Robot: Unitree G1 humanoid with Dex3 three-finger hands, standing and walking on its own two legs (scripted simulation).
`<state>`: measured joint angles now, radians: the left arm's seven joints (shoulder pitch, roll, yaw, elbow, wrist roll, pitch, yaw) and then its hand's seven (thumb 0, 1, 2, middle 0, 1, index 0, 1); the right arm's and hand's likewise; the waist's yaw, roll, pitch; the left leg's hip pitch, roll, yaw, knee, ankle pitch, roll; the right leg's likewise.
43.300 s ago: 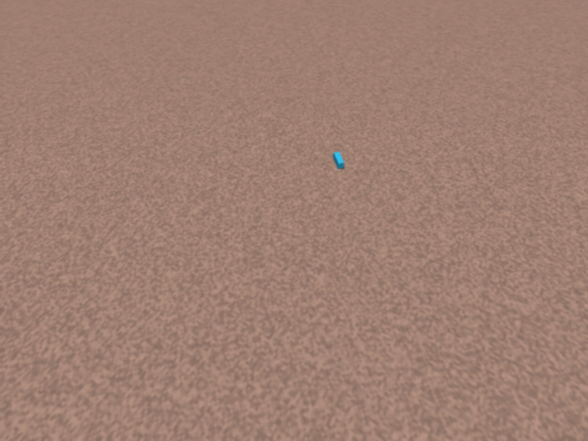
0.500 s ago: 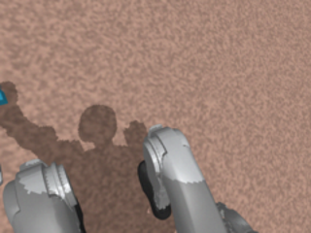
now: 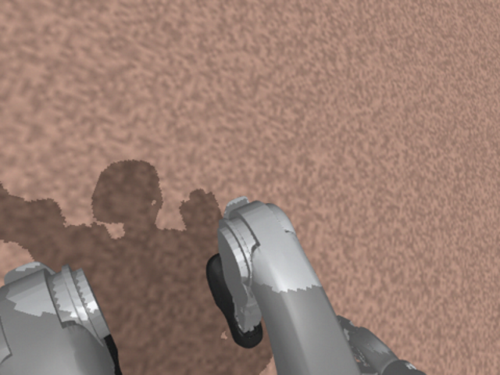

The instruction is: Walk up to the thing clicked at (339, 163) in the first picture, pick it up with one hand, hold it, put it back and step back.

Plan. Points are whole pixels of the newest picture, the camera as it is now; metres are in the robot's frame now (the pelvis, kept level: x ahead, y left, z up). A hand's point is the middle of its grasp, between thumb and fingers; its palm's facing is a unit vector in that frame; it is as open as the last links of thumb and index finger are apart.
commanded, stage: rest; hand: left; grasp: from above
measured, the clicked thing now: out of the picture +0.46 +0.33 -0.28
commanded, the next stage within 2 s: open in 0.34 s
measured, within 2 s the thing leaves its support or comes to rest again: neither
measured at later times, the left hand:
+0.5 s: hand out of the picture +0.45 +0.31 -0.25, palm faces -0.44 -0.18 -0.88, open 6.2 cm
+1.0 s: hand out of the picture +0.46 +0.31 -0.26, palm faces -0.44 -0.17 -0.88, open 10.5 cm
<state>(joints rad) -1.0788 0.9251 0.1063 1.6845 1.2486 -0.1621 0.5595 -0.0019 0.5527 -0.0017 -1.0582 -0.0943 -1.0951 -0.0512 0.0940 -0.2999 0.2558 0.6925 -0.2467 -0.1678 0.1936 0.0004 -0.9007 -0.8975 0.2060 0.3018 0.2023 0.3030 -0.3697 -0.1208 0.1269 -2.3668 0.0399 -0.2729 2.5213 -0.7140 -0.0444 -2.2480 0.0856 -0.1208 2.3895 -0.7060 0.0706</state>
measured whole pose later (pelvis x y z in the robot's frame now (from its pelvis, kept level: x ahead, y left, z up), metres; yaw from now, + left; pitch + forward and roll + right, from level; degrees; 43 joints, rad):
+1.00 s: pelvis -0.01 +0.01 +0.00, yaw -2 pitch +28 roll -15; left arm -1.10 1.01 0.09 1.73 1.24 -0.17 0.59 0.00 0.06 0.49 -0.56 -0.54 -0.57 -0.52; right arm 0.09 -0.32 0.33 0.66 -0.28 -0.21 0.22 0.00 -0.90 -0.90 0.21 0.30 0.20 0.30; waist -0.40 -0.15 0.17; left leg -2.36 0.04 -0.31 2.53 -0.71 -0.03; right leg -2.22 0.10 -0.15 2.37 -0.69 0.08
